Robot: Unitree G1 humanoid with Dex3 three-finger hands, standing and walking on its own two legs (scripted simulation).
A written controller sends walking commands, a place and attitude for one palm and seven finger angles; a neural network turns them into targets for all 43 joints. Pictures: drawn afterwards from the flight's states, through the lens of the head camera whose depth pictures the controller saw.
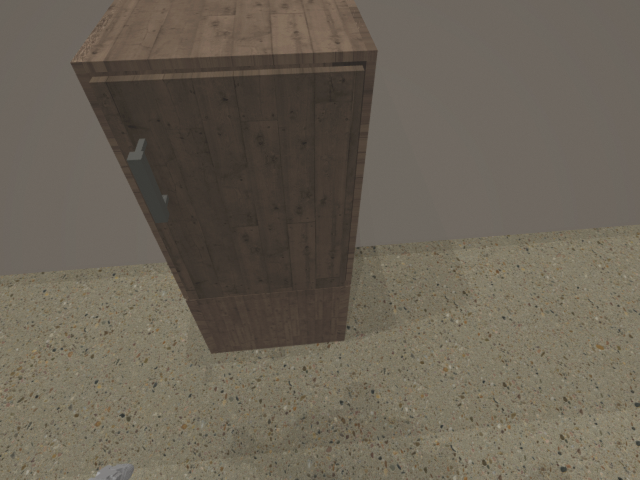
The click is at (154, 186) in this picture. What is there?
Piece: cupboard door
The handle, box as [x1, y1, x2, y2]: [127, 138, 168, 222]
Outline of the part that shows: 139,139 135,151 129,152 127,161 155,222 164,222 167,221 168,211 166,208 168,197 167,195 162,195 160,193 143,152 146,145 146,141 144,138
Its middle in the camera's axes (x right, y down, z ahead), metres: -0.30 -0.10 +0.68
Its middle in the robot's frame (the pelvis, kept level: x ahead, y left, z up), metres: +0.57 +0.33 +0.03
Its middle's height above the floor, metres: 0.79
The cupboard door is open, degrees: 0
